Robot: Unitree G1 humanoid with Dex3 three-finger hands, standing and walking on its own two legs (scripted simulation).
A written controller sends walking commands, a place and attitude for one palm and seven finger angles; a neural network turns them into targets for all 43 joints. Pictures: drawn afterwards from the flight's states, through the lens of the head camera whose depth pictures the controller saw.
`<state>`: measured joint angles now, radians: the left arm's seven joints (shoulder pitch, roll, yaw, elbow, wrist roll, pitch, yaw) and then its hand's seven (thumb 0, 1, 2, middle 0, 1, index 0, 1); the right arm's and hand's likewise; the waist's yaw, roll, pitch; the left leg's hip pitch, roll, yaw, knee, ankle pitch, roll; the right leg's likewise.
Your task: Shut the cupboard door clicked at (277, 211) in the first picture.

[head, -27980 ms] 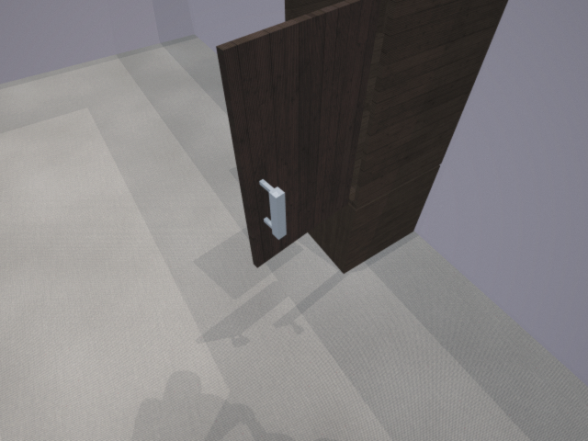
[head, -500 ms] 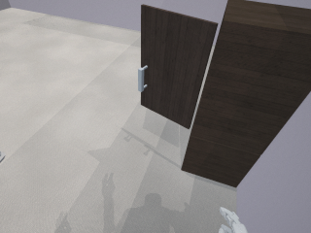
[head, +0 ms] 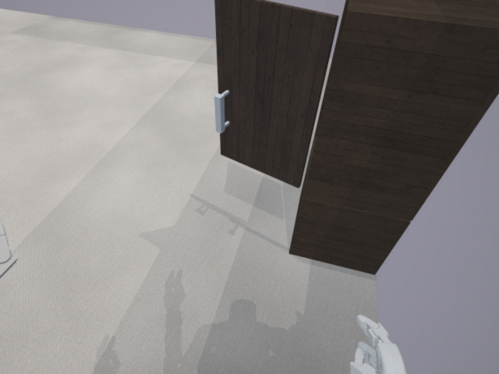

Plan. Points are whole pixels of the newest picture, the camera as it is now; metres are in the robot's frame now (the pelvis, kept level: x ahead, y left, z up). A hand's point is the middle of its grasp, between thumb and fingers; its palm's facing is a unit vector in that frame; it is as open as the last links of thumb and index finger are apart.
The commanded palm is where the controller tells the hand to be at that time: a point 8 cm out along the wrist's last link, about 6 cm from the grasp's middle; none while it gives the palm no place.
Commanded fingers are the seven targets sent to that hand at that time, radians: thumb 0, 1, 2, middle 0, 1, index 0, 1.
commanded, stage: stop stepping back and stand still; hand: left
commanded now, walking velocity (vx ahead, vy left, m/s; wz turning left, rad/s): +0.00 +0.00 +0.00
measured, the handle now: (223, 111) +0.97 +0.11 -0.10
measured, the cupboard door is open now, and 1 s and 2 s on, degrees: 74 74 74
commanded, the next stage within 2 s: let the arm hang, fingers relaxed in 0.14 s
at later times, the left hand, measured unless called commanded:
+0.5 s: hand out of the picture +0.13 +0.21 -0.13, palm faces -0.08 -0.97 -0.22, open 7.4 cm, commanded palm none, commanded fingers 0.00 0.90 0.90 -0.20 -0.30 -0.20 -0.30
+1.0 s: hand out of the picture +0.00 +0.25 -0.15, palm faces +0.00 -0.95 -0.30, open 7.4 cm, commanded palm none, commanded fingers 0.00 0.90 0.90 -0.20 -0.30 -0.20 -0.30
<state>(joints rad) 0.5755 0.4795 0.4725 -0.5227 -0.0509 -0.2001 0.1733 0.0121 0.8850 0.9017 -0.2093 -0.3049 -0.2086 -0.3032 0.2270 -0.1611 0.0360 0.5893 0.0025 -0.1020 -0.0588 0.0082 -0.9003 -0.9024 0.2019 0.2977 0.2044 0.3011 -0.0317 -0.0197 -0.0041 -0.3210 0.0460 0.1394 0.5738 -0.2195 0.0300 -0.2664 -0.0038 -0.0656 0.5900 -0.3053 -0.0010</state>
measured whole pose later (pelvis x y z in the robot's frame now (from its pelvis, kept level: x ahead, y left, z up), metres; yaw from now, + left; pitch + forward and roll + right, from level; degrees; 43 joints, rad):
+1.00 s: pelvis +0.01 +0.03 +0.01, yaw -1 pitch -2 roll +0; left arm 0.29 0.26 0.02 1.12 0.02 0.01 0.02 0.01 0.91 0.90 -0.20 -0.30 -0.20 -0.30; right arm 0.23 -0.23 -0.01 1.09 -0.02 0.01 -0.01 0.00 -0.90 -0.90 0.20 0.30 0.20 0.30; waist 0.01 0.03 0.02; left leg -0.21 -0.02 0.07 0.40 -0.17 0.05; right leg -0.18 -0.02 -0.03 0.40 -0.19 0.01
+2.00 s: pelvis +0.05 +0.01 +0.02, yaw -1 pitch -1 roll +0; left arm 0.16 0.29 0.01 1.13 0.01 -0.01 0.01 0.00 0.90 0.90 -0.20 -0.30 -0.20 -0.30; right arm 0.12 -0.30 -0.01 1.12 -0.02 -0.01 -0.01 0.00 -0.90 -0.90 0.20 0.30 0.20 0.30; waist 0.01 0.00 0.03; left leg -0.10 0.00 0.06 0.32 -0.20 0.02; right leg -0.07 0.00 -0.04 0.32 -0.22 -0.01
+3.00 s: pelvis +0.03 -0.01 +0.01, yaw +29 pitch +1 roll +1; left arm 0.18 0.20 0.05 0.89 0.02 0.03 0.03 0.00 0.90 0.90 -0.20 -0.30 -0.20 -0.30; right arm 0.19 -0.27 -0.11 0.93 -0.03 0.08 0.02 0.00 -0.91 -0.90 0.20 0.30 0.20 0.30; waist -0.03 0.04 0.08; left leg -0.56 -0.08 -0.07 1.05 -0.41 -0.04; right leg -0.23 -0.05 -0.06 0.52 -0.32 0.00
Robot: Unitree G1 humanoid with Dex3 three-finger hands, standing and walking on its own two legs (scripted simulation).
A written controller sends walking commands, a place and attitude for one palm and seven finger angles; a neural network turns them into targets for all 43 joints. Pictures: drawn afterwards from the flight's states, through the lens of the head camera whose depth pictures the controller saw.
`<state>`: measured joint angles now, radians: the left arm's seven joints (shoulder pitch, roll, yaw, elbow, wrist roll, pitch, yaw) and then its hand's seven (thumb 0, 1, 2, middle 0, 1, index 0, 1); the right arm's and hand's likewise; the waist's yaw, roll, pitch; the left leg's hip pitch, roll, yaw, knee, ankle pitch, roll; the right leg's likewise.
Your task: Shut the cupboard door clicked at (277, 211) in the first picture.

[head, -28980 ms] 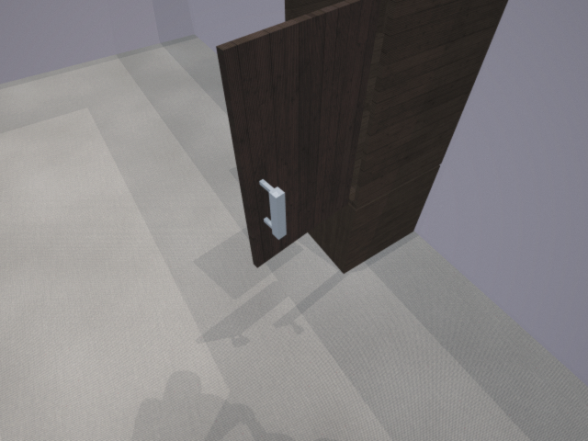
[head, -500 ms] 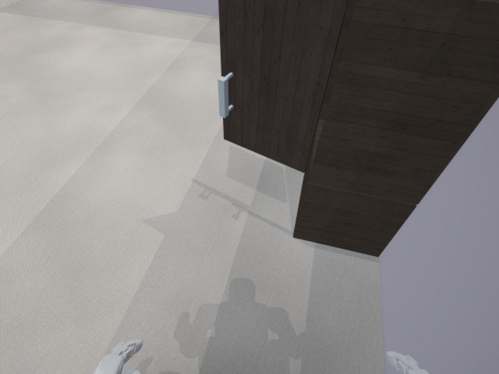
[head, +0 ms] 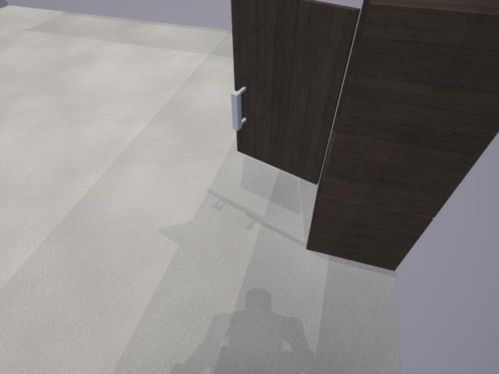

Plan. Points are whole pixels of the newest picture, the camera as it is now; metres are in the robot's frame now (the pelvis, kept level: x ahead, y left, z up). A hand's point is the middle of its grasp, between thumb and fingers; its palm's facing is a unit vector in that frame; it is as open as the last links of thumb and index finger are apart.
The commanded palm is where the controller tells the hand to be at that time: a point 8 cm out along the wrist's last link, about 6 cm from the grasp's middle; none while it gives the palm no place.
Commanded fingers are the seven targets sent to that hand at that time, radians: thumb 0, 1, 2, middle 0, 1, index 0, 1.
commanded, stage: let the arm hang, fingers relaxed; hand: left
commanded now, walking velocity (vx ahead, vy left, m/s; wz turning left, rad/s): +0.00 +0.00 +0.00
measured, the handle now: (240, 108) +0.96 +0.10 -0.12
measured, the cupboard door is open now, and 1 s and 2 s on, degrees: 74 74 74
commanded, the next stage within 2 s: look to check the result in 0.34 s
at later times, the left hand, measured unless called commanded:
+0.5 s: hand out of the picture +0.08 +0.21 -0.16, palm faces +0.00 -0.96 -0.27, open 7.4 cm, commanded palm none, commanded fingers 0.00 0.90 0.90 -0.20 -0.30 -0.20 -0.30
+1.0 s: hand out of the picture +0.10 +0.21 -0.16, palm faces +0.01 -0.95 -0.31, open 7.4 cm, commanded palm none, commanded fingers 0.00 0.90 0.90 -0.20 -0.30 -0.20 -0.30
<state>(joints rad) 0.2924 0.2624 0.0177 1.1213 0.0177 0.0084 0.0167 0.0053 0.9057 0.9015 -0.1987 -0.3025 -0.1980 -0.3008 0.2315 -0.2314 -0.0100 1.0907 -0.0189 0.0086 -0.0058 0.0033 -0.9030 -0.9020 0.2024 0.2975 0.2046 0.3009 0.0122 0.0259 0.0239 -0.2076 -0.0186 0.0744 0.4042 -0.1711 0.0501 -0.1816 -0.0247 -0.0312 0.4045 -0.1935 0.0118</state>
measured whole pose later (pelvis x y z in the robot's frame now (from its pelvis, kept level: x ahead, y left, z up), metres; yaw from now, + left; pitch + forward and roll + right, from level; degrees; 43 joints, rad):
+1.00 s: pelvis +0.05 -0.02 +0.01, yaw +0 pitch -1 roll +0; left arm 0.16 0.29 0.01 1.13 0.01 -0.01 0.01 0.00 0.90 0.90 -0.20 -0.30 -0.20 -0.30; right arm 0.12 -0.30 -0.01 1.12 -0.02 -0.01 -0.01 0.00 -0.90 -0.90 0.20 0.30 0.20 0.30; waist 0.01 0.00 0.03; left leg -0.10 0.00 0.06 0.32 -0.20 0.02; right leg -0.07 0.00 -0.04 0.32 -0.22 -0.01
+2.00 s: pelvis +0.03 -0.03 -0.01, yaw +30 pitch +1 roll +1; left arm 0.18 0.20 0.05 0.89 0.02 0.03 0.03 0.00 0.90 0.90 -0.20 -0.30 -0.20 -0.30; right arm 0.19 -0.27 -0.11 0.93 -0.03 0.08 0.02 0.00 -0.91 -0.90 0.20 0.30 0.20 0.30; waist -0.03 0.04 0.08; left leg -0.56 -0.08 -0.07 1.05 -0.41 -0.04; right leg -0.23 -0.05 -0.06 0.52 -0.32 0.00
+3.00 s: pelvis +0.23 +0.14 +0.00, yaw +65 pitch +0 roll +1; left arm 0.25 0.16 0.06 0.94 0.02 -0.06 0.02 0.00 0.93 0.90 -0.20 -0.30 -0.20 -0.30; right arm 0.25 -0.23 -0.08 1.00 -0.03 0.02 0.03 0.00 -0.91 -0.90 0.20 0.30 0.20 0.30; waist -0.03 0.02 0.06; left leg -0.59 0.05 0.01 1.24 -0.24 0.00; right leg -0.18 -0.07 -0.26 0.43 -0.25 -0.04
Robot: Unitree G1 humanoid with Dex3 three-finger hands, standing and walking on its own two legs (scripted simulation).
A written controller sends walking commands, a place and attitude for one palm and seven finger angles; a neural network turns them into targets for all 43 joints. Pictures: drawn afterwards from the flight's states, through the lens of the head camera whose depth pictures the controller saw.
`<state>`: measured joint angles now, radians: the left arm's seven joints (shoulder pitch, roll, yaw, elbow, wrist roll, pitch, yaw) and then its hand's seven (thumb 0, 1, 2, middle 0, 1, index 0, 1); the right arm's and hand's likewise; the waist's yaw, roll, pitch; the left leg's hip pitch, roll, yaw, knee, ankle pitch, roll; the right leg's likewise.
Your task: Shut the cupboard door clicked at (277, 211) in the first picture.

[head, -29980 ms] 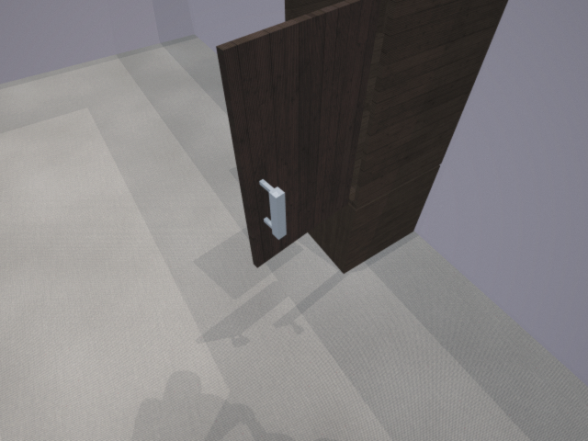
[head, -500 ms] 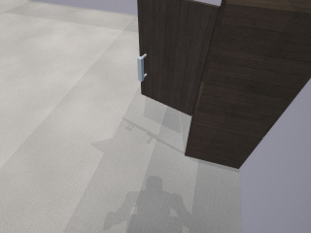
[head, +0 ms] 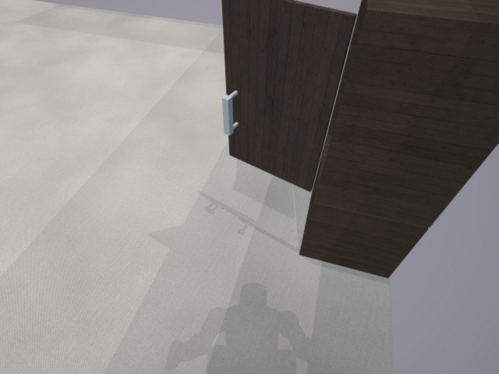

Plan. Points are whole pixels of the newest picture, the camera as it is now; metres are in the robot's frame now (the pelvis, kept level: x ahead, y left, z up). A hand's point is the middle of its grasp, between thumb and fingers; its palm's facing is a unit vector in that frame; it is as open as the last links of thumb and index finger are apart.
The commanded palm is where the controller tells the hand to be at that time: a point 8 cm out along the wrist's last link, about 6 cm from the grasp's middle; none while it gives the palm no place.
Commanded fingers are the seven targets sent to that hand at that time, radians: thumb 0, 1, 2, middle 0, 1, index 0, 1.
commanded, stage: walk to a spot facing it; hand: left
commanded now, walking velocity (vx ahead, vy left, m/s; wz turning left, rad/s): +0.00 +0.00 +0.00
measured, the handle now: (231, 112) +0.92 +0.12 -0.12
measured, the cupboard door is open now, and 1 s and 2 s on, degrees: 74 74 74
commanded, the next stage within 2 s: none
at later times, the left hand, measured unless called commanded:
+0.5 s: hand out of the picture +0.00 +0.23 -0.21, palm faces +0.23 -0.95 -0.22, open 7.4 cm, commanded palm none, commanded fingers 0.00 0.90 0.90 -0.20 -0.30 -0.20 -0.30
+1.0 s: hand out of the picture -0.04 +0.21 -0.16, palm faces +0.48 -0.82 -0.31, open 7.4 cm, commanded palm none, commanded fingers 0.00 0.90 0.90 -0.20 -0.30 -0.20 -0.30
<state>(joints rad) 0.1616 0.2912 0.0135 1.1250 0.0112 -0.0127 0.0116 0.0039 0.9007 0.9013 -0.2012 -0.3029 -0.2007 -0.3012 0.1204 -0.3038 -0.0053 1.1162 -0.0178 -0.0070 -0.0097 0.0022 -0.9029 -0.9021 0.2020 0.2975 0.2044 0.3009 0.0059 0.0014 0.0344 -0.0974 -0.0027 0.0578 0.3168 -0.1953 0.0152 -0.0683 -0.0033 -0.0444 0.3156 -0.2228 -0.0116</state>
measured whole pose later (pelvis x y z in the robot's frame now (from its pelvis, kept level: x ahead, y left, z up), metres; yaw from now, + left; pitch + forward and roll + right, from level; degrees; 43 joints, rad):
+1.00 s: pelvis -0.02 -0.01 -0.01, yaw +30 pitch +1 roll +1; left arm 0.18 0.20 0.05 0.89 0.02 0.03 0.03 0.00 0.90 0.90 -0.20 -0.30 -0.20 -0.30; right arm 0.19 -0.27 -0.11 0.93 -0.03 0.08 0.02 0.00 -0.91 -0.90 0.20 0.30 0.20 0.30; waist -0.03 0.04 0.08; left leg -0.56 -0.08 -0.07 1.05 -0.41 -0.04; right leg -0.23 -0.05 -0.06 0.52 -0.32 0.00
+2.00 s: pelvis +0.18 +0.16 +0.00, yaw +65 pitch +0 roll +1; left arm 0.25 0.16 0.06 0.94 0.02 -0.06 0.02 0.00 0.93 0.90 -0.20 -0.30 -0.20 -0.30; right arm 0.25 -0.23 -0.08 1.00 -0.03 0.02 0.03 0.00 -0.91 -0.90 0.20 0.30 0.20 0.30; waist -0.03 0.02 0.06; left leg -0.59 0.05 0.01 1.24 -0.24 0.00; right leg -0.18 -0.07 -0.26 0.43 -0.25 -0.04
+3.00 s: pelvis +0.24 +0.31 -0.01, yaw +67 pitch +1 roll +1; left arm 0.27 0.15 0.06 0.95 0.02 0.04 0.02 0.00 0.90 0.90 -0.20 -0.30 -0.20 -0.30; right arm 0.21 -0.22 -0.06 0.99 -0.02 0.05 -0.03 0.00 -0.91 -0.90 0.20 0.30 0.20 0.30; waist 0.01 0.02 0.08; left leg -0.45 0.02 0.04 1.03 -0.44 -0.06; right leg -0.19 0.03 0.02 0.46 -0.28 -0.04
